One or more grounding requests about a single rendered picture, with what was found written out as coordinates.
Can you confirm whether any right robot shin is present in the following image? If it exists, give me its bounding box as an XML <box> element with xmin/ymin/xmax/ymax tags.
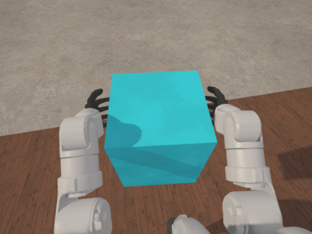
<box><xmin>174</xmin><ymin>214</ymin><xmax>187</xmax><ymax>222</ymax></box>

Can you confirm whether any left robot upper arm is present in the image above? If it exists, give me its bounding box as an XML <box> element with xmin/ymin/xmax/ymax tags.
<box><xmin>55</xmin><ymin>197</ymin><xmax>112</xmax><ymax>234</ymax></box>

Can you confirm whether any right robot thigh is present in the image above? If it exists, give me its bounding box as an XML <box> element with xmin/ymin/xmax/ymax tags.
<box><xmin>172</xmin><ymin>217</ymin><xmax>210</xmax><ymax>234</ymax></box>

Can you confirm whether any carton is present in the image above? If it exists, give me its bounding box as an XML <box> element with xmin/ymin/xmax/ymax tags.
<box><xmin>104</xmin><ymin>71</ymin><xmax>217</xmax><ymax>187</ymax></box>

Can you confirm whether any robot left forearm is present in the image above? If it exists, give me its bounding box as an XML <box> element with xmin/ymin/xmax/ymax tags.
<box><xmin>54</xmin><ymin>108</ymin><xmax>104</xmax><ymax>234</ymax></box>

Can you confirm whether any robot right hand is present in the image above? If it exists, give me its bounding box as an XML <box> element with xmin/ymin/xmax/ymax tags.
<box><xmin>205</xmin><ymin>86</ymin><xmax>228</xmax><ymax>126</ymax></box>

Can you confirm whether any robot left hand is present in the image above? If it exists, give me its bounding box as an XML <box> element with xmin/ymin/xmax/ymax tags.
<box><xmin>85</xmin><ymin>89</ymin><xmax>110</xmax><ymax>127</ymax></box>

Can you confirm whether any robot right forearm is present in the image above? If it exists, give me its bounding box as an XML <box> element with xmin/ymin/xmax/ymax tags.
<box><xmin>214</xmin><ymin>104</ymin><xmax>283</xmax><ymax>221</ymax></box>

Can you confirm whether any right robot upper arm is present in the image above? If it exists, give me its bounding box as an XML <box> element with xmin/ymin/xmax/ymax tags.
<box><xmin>222</xmin><ymin>190</ymin><xmax>312</xmax><ymax>234</ymax></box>

